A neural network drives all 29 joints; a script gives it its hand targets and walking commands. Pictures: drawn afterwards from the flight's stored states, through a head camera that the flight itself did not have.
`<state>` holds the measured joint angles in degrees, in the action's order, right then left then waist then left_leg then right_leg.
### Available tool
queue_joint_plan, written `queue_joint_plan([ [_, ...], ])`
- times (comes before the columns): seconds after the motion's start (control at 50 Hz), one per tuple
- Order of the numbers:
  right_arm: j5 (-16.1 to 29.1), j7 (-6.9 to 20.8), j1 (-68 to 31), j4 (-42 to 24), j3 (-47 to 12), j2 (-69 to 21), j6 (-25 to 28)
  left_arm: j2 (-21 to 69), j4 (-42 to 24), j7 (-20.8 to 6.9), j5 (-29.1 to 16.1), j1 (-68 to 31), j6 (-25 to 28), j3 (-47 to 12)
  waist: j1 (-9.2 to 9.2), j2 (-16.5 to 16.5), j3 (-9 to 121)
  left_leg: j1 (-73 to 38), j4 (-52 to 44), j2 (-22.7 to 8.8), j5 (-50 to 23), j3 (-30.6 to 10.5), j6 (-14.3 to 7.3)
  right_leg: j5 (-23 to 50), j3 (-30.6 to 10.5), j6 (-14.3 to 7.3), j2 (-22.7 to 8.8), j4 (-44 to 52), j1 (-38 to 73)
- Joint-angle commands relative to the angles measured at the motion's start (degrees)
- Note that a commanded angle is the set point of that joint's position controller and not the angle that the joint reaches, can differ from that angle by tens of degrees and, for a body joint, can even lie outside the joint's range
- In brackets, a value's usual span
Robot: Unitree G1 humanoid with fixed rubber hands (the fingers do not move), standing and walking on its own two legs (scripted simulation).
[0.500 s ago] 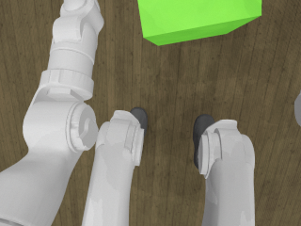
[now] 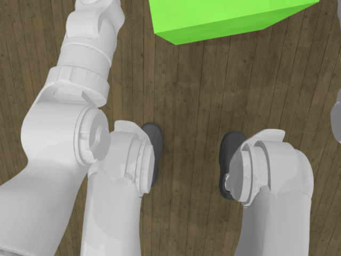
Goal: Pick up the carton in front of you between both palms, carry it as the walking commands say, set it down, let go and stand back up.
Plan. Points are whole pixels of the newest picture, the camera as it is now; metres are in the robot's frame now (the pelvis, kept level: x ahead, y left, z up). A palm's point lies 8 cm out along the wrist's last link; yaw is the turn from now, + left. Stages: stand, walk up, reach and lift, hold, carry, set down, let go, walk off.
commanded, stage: reach and lift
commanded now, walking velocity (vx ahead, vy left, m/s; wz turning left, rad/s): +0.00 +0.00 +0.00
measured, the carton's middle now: out of the picture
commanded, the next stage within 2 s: none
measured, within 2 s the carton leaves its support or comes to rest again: leaves its support in 0.58 s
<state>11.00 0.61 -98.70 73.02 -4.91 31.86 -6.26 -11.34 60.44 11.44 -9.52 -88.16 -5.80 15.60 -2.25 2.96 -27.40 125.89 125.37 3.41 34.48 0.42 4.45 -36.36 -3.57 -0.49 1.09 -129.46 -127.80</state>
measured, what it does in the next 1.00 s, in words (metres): rises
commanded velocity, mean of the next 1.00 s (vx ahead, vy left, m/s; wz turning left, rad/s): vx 0.00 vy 0.00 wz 0.00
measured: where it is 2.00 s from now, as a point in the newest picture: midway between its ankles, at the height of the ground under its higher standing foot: (187, 170)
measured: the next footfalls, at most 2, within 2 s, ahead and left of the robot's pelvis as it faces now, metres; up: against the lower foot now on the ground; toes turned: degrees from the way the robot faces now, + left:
none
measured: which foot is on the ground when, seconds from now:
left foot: down 0.00-1.00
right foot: down 0.00-1.00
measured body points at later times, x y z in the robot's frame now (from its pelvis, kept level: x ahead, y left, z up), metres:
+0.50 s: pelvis +0.00 +0.00 +0.00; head +0.38 -0.06 +0.22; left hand +0.57 +0.11 -0.17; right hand +0.59 -0.20 -0.18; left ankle +0.12 +0.13 -0.33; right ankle +0.09 -0.12 -0.33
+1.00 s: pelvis -0.02 +0.01 +0.09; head +0.28 -0.04 +0.43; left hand +0.52 +0.10 +0.01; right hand +0.52 -0.20 +0.01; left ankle +0.12 +0.14 -0.33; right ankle +0.09 -0.12 -0.33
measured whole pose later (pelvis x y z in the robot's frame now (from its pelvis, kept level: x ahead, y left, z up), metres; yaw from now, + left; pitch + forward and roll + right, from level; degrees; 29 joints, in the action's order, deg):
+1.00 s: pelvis -0.02 +0.01 +0.09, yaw -4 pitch +42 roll +3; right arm -15.7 1.9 -76.8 54.2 22.8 10.1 -21.3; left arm 3.5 39.6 7.4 13.5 -68.4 -21.3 36.7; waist -1.1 1.3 1.8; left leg 119.7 105.9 6.8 28.7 -4.0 5.3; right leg -27.9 -5.5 2.7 6.5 -107.3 -121.4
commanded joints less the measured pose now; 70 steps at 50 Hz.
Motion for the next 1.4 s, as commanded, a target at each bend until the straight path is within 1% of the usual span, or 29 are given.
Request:
queue_joint_plan([
  [0.0,-0.6,0.4,-17.2,-4.3,1.0,4.2,0.7,-5.9,-4.7,-0.2,1.4,-12.0,0.8,1.6,-2.32,-9.9,69.4,-31.7,-6.8,1.4,-23.1,5.3,-1.2,22.3,0.9,1.2,-1.0,12.4,34.5],
  [0.08,-0.6,0.8,-19.4,-4.1,0.3,2.1,0.4,-4.2,-5.9,-0.7,1.7,-15.4,0.6,1.0,-1.9,-9.0,67.8,-32.7,-7.3,1.4,-21.1,5.1,-1.1,19.5,0.8,0.9,-0.8,13.3,33.3],
  [0.16,-1.5,1.6,-22.0,-4.1,-0.2,-3.7,0.0,2.1,-6.0,-1.6,2.2,-18.9,0.1,0.3,-0.68,-7.8,66.1,-35.4,-7.6,2.2,-19.7,4.8,-1.2,17.3,1.1,0.6,-0.1,13.9,33.4],
  [0.18,-1.3,2.6,-23.0,-4.0,-1.3,-9.2,-0.4,6.0,-6.1,-2.2,3.1,-20.1,-0.3,0.2,-1.38,-7.9,65.8,-36.4,-7.9,2.5,-19.3,4.8,-1.4,17.0,1.2,0.6,0.2,13.9,33.6],
  [0.2,-2.2,3.4,-22.9,-3.3,-0.5,-11.0,-0.7,7.4,-5.1,-2.6,5.2,-19.4,-0.6,2.0,-1.64,-7.7,63.8,-37.0,-7.9,2.7,-19.1,4.7,-1.5,16.6,1.5,0.8,0.5,13.7,32.8],
  [0.22,-1.6,5.9,-26.0,-4.8,-2.9,-24.7,-1.3,19.9,-6.8,-5.1,5.5,-23.9,-1.3,-0.4,-1.65,-8.2,62.7,-36.5,-8.0,3.4,-19.5,4.6,-2.0,17.2,1.3,0.5,1.3,14.1,32.6],
  [0.24,-3.0,8.6,-26.1,-4.2,-3.1,-34.0,-2.1,29.6,-5.9,-8.0,6.8,-26.1,-2.2,-1.2,-0.87,-8.2,59.8,-34.5,-7.3,3.8,-18.8,4.8,-2.1,17.1,1.5,0.2,1.8,13.7,31.8],
  [0.26,-4.2,11.1,-25.1,-5.0,-2.6,-42.3,-2.9,37.3,-6.0,-10.7,7.6,-28.3,-3.2,-2.1,-0.32,-8.4,57.9,-32.4,-6.7,4.1,-18.0,4.9,-2.2,17.5,1.8,0.0,2.5,13.3,30.9],
  [0.28,-5.3,13.1,-22.9,-5.8,-1.3,-48.1,-3.8,42.2,-6.4,-13.0,7.9,-29.3,-4.2,-2.9,0.25,-8.2,56.6,-30.4,-6.3,4.4,-17.1,5.2,-2.4,17.8,2.4,-0.2,3.1,13.1,30.3],
  [0.32,-6.9,15.7,-19.6,-8.1,0.9,-54.8,-5.0,48.0,-8.0,-16.2,8.0,-29.4,-5.6,-3.6,1.0,-6.9,56.2,-28.4,-6.0,4.7,-16.7,5.5,-2.7,18.6,3.3,-0.5,3.6,12.7,28.5],
  [0.38,-6.9,17.2,-17.2,-10.7,1.5,-58.7,-5.8,51.8,-9.7,-17.9,6.3,-28.7,-6.5,-5.3,2.05,-5.2,58.4,-28.1,-5.5,4.9,-19.0,5.5,-3.2,20.9,3.9,-0.8,3.6,12.2,26.8],
  [0.44,-5.7,17.1,-18.2,-14.9,-0.6,-61.2,-6.1,55.1,-12.3,-18.1,3.3,-29.7,-6.8,-8.5,3.02,-5.1,64.6,-28.0,-5.0,5.3,-22.3,5.7,-3.4,25.0,4.0,-1.1,3.6,11.9,30.4],
  [0.5,-3.4,16.1,-19.2,-21.2,-3.9,-65.1,-6.3,57.5,-16.5,-17.5,-0.5,-32.7,-6.7,-12.8,3.69,-6.3,78.0,-29.9,-4.7,5.7,-27.2,6.4,-3.3,33.0,4.2,-0.8,3.7,11.5,39.5],
  [0.56,-0.6,14.3,-22.9,-31.0,-7.4,-69.7,-6.9,59.8,-22.7,-16.2,-2.6,-35.5,-7.1,-17.1,3.22,-8.8,96.7,-30.8,-5.8,6.2,-32.0,7.3,-2.7,44.4,4.0,-0.4,4.0,11.3,53.5],
  [0.6,0.3,12.9,-23.5,-37.3,-9.2,-73.1,-8.0,60.8,-27.3,-15.6,-2.9,-36.4,-7.9,-19.7,2.54,-11.1,109.0,-29.5,-7.5,6.4,-33.0,7.7,-2.4,51.9,3.7,-0.3,4.4,11.6,64.4],
  [0.62,0.2,12.4,-22.6,-39.3,-9.7,-74.6,-8.8,60.9,-29.2,-15.4,-2.6,-36.5,-8.5,-20.6,2.0,-11.8,113.9,-29.0,-8.5,6.6,-33.0,7.7,-2.2,54.1,3.5,-0.1,4.6,12.1,68.2],
  [0.64,0.3,11.8,-21.6,-40.0,-10.7,-77.0,-9.6,62.2,-31.0,-14.8,-2.0,-36.4,-9.1,-21.9,1.22,-12.2,116.9,-29.9,-9.6,6.8,-32.8,7.9,-2.1,53.5,4.0,0.5,5.1,12.8,68.5],
  [0.66,-0.1,11.5,-19.9,-40.1,-10.7,-77.9,-10.4,62.4,-32.2,-14.6,-1.4,-35.8,-9.6,-22.3,0.81,-11.9,117.6,-31.7,-10.6,7.0,-32.3,7.7,-2.0,50.7,4.5,1.1,5.6,14.0,66.5],
  [0.7,-2.0,11.4,-14.9,-36.0,-9.3,-79.5,-12.0,63.2,-31.8,-14.7,1.1,-32.8,-10.9,-21.6,0.09,-10.4,111.0,-32.9,-13.0,7.2,-29.6,7.6,-2.0,42.7,5.3,2.0,6.2,17.4,58.7],
  [0.74,-5.9,12.1,-10.1,-29.5,-5.2,-80.8,-13.3,64.5,-29.0,-15.7,4.1,-29.7,-12.1,-18.7,0.15,-9.2,99.8,-30.4,-15.9,7.2,-23.0,7.8,-1.8,32.7,5.8,2.0,6.6,21.4,49.7],
  [0.8,-12.9,13.5,-5.6,-19.9,3.7,-80.2,-14.2,65.0,-21.4,-17.3,9.9,-25.6,-13.7,-11.3,0.93,-8.6,83.7,-27.5,-20.7,7.0,-12.9,7.3,-2.2,18.1,7.0,1.5,6.9,27.2,37.7],
  [0.82,-14.8,13.9,-5.6,-18.1,6.4,-79.4,-14.3,64.3,-19.5,-17.7,11.8,-24.6,-14.1,-8.6,0.68,-8.3,80.6,-27.5,-22.3,6.9,-10.7,6.9,-2.4,14.7,7.2,1.2,6.9,28.6,35.0],
  [0.86,-17.4,14.3,-6.0,-16.8,9.9,-78.8,-14.1,64.2,-18.0,-18.0,14.1,-24.1,-14.5,-6.2,0.6,-7.4,79.3,-28.7,-24.9,6.9,-8.9,6.5,-2.4,11.4,7.5,0.6,7.2,30.7,33.3],
  [0.94,-19.4,14.7,-7.4,-17.5,12.5,-79.2,-13.6,65.3,-18.4,-18.4,15.7,-24.8,-14.4,-5.4,0.96,-5.9,82.7,-32.6,-28.4,6.9,-8.9,6.0,-2.5,10.8,7.5,0.2,7.5,33.9,34.9],
  [1.0,-19.2,14.8,-8.0,-19.3,11.7,-80.6,-13.9,67.1,-19.6,-18.9,15.2,-25.2,-14.9,-7.3,1.47,-5.2,87.5,-35.6,-30.6,7.0,-9.1,6.1,-2.3,11.3,7.5,0.2,7.5,36.2,39.0],
  [1.1,-16.9,14.7,-7.1,-24.6,7.0,-84.6,-15.3,70.8,-22.7,-19.9,12.8,-23.3,-16.3,-12.6,2.04,-5.3,98.4,-41.4,-33.8,7.3,-12.6,6.6,-1.9,15.9,8.0,1.0,7.7,39.2,48.7],
  [1.18,-14.6,14.4,-3.2,-29.0,2.2,-88.4,-16.5,73.4,-24.7,-20.8,10.6,-18.9,-17.1,-17.1,1.93,-6.3,103.3,-45.2,-36.2,7.4,-16.9,6.4,-1.6,21.4,8.0,1.9,7.9,41.3,55.5],
  [1.28,-13.0,13.9,2.9,-32.1,-1.8,-91.7,-16.8,75.6,-25.2,-21.7,9.1,-11.5,-17.3,-20.6,1.64,-7.1,101.1,-48.3,-39.8,7.4,-20.2,5.3,-1.4,25.4,7.3,2.5,8.2,44.7,60.6],
  [1.38,-13.1,13.1,8.8,-32.2,-2.9,-93.5,-15.8,76.8,-23.7,-21.9,9.3,-4.7,-16.3,-21.8,1.85,-6.7,94.5,-51.5,-44.5,7.4,-20.0,3.9,-1.5,25.5,6.2,2.6,8.3,49.4,63.6],
])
